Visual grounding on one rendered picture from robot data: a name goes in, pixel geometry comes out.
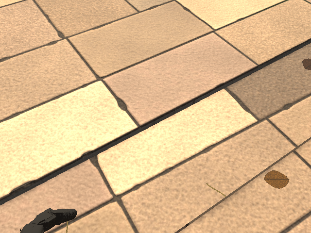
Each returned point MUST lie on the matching robot left hand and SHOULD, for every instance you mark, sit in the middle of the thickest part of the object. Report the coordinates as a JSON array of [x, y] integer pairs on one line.
[[48, 219]]

